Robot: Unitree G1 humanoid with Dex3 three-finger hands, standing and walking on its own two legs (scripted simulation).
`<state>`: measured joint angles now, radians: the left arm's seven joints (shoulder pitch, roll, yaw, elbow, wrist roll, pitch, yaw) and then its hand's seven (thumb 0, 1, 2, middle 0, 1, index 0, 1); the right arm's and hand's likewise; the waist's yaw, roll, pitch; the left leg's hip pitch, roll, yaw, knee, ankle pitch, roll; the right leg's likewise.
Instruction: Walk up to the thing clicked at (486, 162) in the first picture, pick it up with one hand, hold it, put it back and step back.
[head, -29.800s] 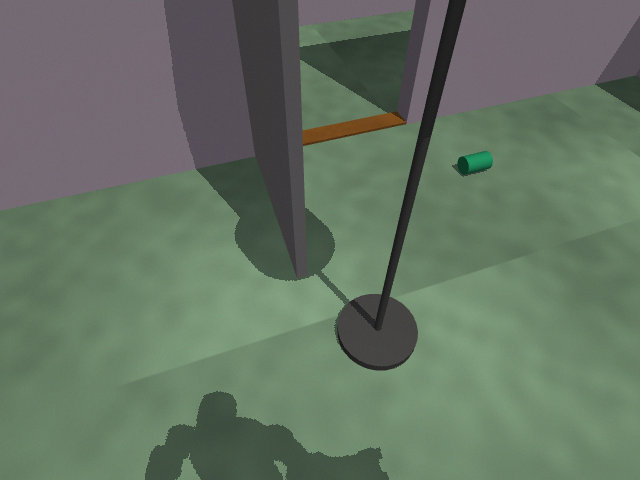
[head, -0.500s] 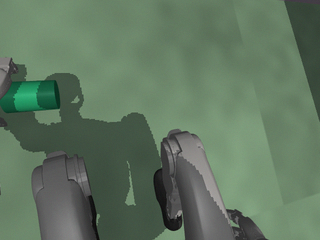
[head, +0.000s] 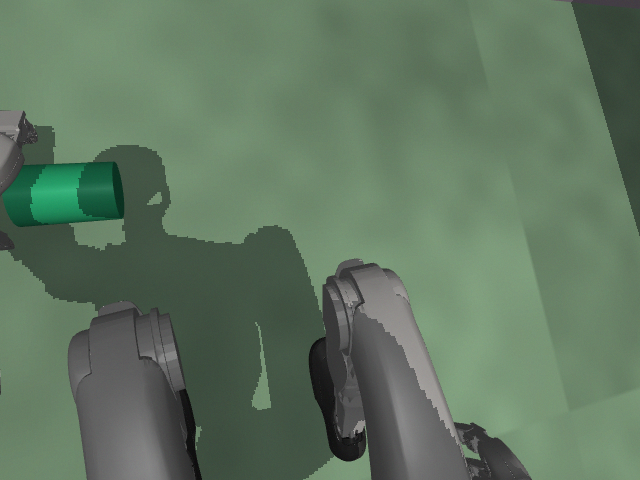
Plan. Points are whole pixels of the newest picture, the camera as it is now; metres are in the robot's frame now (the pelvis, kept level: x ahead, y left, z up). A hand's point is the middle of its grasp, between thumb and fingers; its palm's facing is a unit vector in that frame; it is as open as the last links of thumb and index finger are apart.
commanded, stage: rise first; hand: left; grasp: from above
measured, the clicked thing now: (69, 193) +0.50 +0.27 -0.29
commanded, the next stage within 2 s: approach in 0.52 s
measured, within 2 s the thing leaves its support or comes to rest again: neither
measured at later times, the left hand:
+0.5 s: hand out of the picture +0.45 +0.31 -0.16, palm faces -0.48 -0.03 -0.88, open 14.1 cm
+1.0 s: hand (55, 155) +0.50 +0.25 -0.15, palm faces -0.41 -0.01 -0.91, open 13.8 cm
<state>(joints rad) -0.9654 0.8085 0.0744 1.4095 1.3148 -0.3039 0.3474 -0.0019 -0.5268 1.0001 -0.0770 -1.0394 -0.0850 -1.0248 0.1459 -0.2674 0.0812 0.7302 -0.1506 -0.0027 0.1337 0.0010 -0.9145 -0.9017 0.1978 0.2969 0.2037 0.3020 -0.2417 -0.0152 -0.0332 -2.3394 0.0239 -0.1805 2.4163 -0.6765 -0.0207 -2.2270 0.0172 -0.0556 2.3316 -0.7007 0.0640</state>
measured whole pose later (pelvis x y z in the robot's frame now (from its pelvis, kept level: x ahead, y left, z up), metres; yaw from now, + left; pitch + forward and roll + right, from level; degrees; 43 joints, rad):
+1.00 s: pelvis +0.00 +0.00 +0.00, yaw +0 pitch +34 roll -9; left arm -1.13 0.75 -0.01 1.53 1.34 -0.22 0.39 0.00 -0.50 1.02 -0.09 -1.08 -0.11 -1.06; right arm 0.17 -0.27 0.12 0.72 -0.15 -0.04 0.12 0.00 -0.91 -0.90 0.20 0.30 0.20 0.30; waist -0.32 -0.01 -0.05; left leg -2.35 0.03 -0.18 2.39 -0.65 -0.02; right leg -2.25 0.02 -0.05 2.31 -0.67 0.06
